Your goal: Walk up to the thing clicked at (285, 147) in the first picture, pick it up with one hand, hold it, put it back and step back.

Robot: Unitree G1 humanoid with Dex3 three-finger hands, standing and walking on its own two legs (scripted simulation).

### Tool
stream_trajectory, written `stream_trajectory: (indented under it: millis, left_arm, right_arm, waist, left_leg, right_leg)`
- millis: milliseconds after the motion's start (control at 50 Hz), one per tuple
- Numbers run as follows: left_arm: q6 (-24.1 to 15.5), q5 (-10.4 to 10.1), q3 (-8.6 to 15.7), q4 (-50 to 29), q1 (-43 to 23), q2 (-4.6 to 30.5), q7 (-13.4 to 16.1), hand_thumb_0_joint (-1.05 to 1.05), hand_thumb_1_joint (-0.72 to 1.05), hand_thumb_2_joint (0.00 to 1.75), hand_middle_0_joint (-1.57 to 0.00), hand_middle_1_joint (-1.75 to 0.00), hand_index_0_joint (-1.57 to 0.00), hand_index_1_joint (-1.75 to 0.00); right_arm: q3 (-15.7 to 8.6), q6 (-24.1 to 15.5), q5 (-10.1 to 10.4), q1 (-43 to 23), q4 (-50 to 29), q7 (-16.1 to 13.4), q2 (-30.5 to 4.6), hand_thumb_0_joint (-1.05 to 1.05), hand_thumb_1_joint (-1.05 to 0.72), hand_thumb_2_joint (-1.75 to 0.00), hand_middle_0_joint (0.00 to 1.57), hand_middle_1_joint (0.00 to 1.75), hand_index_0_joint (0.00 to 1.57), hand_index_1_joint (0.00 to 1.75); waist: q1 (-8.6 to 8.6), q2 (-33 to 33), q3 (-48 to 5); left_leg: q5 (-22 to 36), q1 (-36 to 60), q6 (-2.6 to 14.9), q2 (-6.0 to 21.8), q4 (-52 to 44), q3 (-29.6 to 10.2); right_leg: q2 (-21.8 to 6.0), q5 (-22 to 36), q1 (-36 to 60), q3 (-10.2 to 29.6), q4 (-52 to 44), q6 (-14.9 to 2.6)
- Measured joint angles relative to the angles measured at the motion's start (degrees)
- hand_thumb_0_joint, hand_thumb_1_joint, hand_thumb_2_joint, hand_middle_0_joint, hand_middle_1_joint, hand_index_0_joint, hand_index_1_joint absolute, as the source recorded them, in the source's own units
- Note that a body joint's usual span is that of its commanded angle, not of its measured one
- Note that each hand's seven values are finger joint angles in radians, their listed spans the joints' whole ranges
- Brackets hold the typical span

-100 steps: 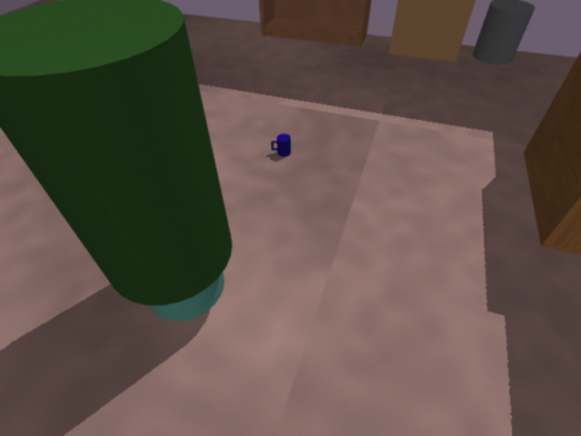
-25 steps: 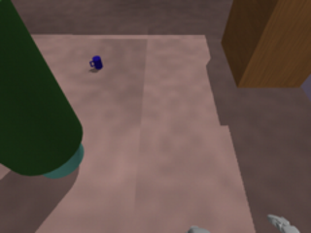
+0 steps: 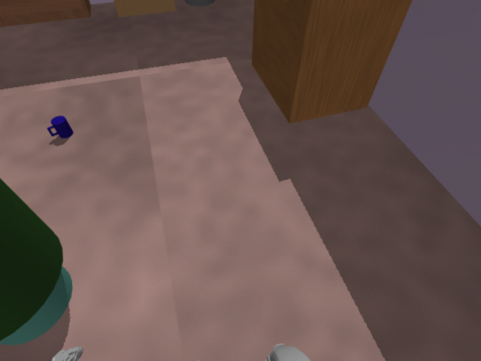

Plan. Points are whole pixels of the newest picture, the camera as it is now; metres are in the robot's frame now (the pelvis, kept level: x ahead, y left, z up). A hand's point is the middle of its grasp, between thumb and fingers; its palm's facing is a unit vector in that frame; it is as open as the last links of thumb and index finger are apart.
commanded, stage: walk up
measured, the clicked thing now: (59, 128) +1.40 +1.05 -0.69
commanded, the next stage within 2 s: stand in 1.26 s
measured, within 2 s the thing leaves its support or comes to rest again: neither
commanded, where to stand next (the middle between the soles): +0.06 -0.01 m, yaw -15 degrees
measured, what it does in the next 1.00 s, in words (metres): steps on the spot, turning right: right foot, then left foot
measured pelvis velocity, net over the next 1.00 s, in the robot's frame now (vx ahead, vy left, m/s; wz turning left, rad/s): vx -0.02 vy -0.01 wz -0.30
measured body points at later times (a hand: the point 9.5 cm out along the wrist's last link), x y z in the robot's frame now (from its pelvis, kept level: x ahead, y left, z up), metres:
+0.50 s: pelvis -0.02 -0.01 +0.00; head +0.01 -0.03 +0.45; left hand +0.12 +0.28 -0.10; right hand +0.01 -0.34 -0.11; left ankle +0.03 +0.12 -0.70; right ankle -0.02 -0.14 -0.70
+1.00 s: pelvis -0.02 -0.01 +0.03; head -0.01 -0.02 +0.47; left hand +0.16 +0.26 -0.09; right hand -0.04 -0.32 -0.11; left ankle +0.03 +0.12 -0.70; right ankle -0.03 -0.13 -0.70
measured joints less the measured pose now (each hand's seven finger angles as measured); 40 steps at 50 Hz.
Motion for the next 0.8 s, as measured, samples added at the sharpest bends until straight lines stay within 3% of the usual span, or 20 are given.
stream_trajectory:
  millis: [60,100,200,240,260,340,420,480,540,620,660,700,740,780,800]
  left_arm:
    - [-0.21,-0.49,0.58,1.29,-0.11,1.05,-0.49,0.0,0.9,0.9,-0.2,-0.3,-0.2,-0.3]
    - [-0.39,-0.78,1.09,1.96,0.14,1.35,-1.24,0.0,0.9,0.9,-0.2,-0.3,-0.2,-0.3]
    - [-0.92,-0.59,1.27,3.28,1.33,1.04,-2.41,0.0,0.9,0.9,-0.2,-0.3,-0.2,-0.3]
    - [-1.69,-0.35,1.22,3.94,1.71,0.81,-2.18,0.0,0.9,0.9,-0.2,-0.3,-0.2,-0.3]
    - [-2.16,-0.11,1.23,4.41,1.59,0.21,-1.9,0.0,0.9,0.9,-0.2,-0.3,-0.2,-0.3]
    - [-3.18,0.1,0.07,5.01,2.79,-1.01,-1.4,0.0,0.9,0.9,-0.2,-0.3,-0.2,-0.3]
    - [-3.37,0.17,-1.19,5.63,3.24,-2.14,-1.12,0.0,0.9,0.9,-0.2,-0.3,-0.2,-0.3]
    - [-3.27,0.12,-1.65,5.7,2.95,-2.2,-1.08,0.0,0.9,0.9,-0.2,-0.3,-0.2,-0.3]
    - [-2.52,-0.64,-1.6,6.58,1.41,-1.67,-0.82,0.0,0.9,0.9,-0.2,-0.3,-0.2,-0.3]
    - [-2.49,-1.15,-1.74,8.46,0.1,-1.52,-0.44,0.0,0.9,0.9,-0.2,-0.3,-0.2,-0.3]
    - [-3.07,-1.34,-1.45,9.17,-0.31,-1.19,-0.64,0.0,0.9,0.9,-0.2,-0.3,-0.2,-0.3]
    - [-3.99,-1.23,-1.06,9.92,-0.64,-1.19,-0.63,0.0,0.9,0.9,-0.2,-0.3,-0.2,-0.3]
    - [-4.47,-0.8,-1.11,10.8,-0.96,-1.52,-0.56,0.0,0.9,0.9,-0.2,-0.3,-0.2,-0.3]
    - [-4.46,-0.61,-1.56,11.67,-1.1,-1.76,-0.76,0.0,0.9,0.9,-0.2,-0.3,-0.2,-0.3]
    - [-4.29,-0.58,-1.82,12.2,-1.29,-1.99,-0.82,0.0,0.9,0.9,-0.2,-0.3,-0.2,-0.3]
  right_arm:
    - [0.6,-0.58,0.01,0.5,0.11,-0.28,0.66,0.01,-0.9,-0.9,0.2,0.3,0.21,0.3]
    - [0.8,-1.03,-0.16,1.14,-0.05,-0.25,0.38,0.01,-0.9,-0.9,0.2,0.3,0.21,0.3]
    - [0.61,-1.24,-0.91,2.89,-1.33,0.19,-2.19,0.01,-0.9,-0.9,0.2,0.3,0.21,0.3]
    - [0.45,-0.7,-0.56,3.28,-1.48,0.21,-3.26,0.01,-0.9,-0.9,0.2,0.3,0.21,0.3]
    - [0.21,-0.27,-0.28,3.08,-1.19,0.09,-3.84,0.01,-0.9,-0.9,0.2,0.3,0.21,0.3]
    - [0.32,1.53,0.59,1.19,1.25,-0.85,-3.28,0.01,-0.9,-0.9,0.2,0.3,0.21,0.3]
    - [0.89,0.77,0.86,-0.1,2.48,-0.63,-2.75,0.01,-0.91,-0.9,0.2,0.3,0.2,0.3]
    - [1.16,0.07,0.78,-0.53,3.2,-0.38,-2.05,0.01,-0.91,-0.9,0.2,0.3,0.2,0.3]
    - [1.33,-1.01,0.16,-0.96,4.4,-0.46,-0.27,0.01,-0.91,-0.9,0.2,0.3,0.2,0.3]
    - [2.47,-1.67,-0.04,-0.77,5.48,0.13,1.09,0.01,-0.9,-0.9,0.2,0.3,0.21,0.3]
    - [2.98,-1.74,-0.01,-0.67,5.96,0.18,1.4,0.01,-0.9,-0.9,0.2,0.3,0.21,0.3]
    - [3.23,-1.23,0.27,-1.03,6.61,0.25,1.13,0.01,-0.9,-0.9,0.2,0.3,0.21,0.3]
    - [3.11,-0.35,0.74,-1.75,7.46,0.05,0.84,0.01,-0.9,-0.9,0.2,0.3,0.21,0.3]
    - [2.82,0.09,0.98,-2.44,8.39,-0.11,0.53,0.01,-0.9,-0.9,0.2,0.3,0.21,0.3]
    - [2.63,0.05,1.09,-2.75,8.88,-0.12,0.28,0.01,-0.9,-0.9,0.2,0.3,0.21,0.3]
  waist:
    - [-0.49,-0.45,0.08]
    - [-0.72,-0.32,-0.03]
    - [-0.97,1.55,-0.52]
    - [-0.9,2.7,-0.75]
    - [-1.04,4.27,-0.23]
    - [-0.05,4.26,-0.46]
    - [0.52,4.39,-1.12]
    - [0.8,3.93,-1.67]
    - [0.7,1.28,-1.41]
    - [0.28,1.61,-1.89]
    - [0.26,1.73,-2.12]
    - [0.42,2.41,-2.1]
    - [0.08,3.26,-2.06]
    - [0.07,2.96,-2.39]
    - [0.06,2.92,-2.48]
  left_leg:
    - [1.33,1.35,-0.11,1.95,-2.68,1.03]
    - [2.27,1.88,-0.21,2.97,-4.35,1.61]
    - [2.03,1.43,-0.73,5.51,-3.91,3.25]
    - [0.71,0.24,-1.43,6.84,-1.22,3.41]
    - [-0.08,-0.51,-0.93,7.98,0.96,2.48]
    - [-9.17,-3.24,0.15,3.9,9.66,-1.41]
    - [-6.7,-3.31,0.6,2.42,8.81,-1.65]
    - [-4.6,-0.69,0.85,1.59,2.81,-1.24]
    - [0.75,1.97,-0.39,-0.17,-2.69,0.36]
    - [0.61,2.79,-0.48,1.85,-3.09,0.78]
    - [0.84,3.24,-1.13,2.83,-3.58,0.92]
    - [0.42,3.14,-1.87,3.93,-2.77,0.94]
    - [-0.77,2.93,-1.34,4.08,-2.13,-0.03]
    - [-2.55,3.38,-0.45,2.51,-2.76,-0.31]
    - [-0.72,3.95,-0.27,1.93,-4.06,-0.17]
  right_leg:
    - [0.42,-0.04,-1.84,-2.55,9.33,-0.13]
    - [-0.94,0.39,-0.87,-4.16,8.36,0.08]
    - [-4.22,-2.13,6.19,-7.79,-7.66,0.32]
    - [-3.98,3.76,10.11,-9.17,-16.52,-0.33]
    - [-2.86,6.57,10.69,-9.82,-17.4,-0.2]
    - [-2.69,5.96,9.44,-7.73,-14.83,-0.65]
    - [-2.71,6.61,8.75,-5.79,-15.05,-0.25]
    - [-2.73,6.29,7.54,-4.72,-13.81,0.24]
    - [-3.87,5.46,6.32,-2.77,-11.12,0.65]
    - [-2.62,-2.07,5.79,-4.83,-6.87,-0.61]
    - [-3.22,0.34,7.71,-6.84,-11.25,-1.03]
    - [-3.06,8.33,10.04,-7.77,-17.55,-0.86]
    - [-2.56,8.96,10.08,-8.15,-17.53,-0.47]
    - [-3.16,8.46,9.72,-7.35,-17.02,-0.41]
    - [-3.47,8.46,9.75,-6.89,-17.09,-0.2]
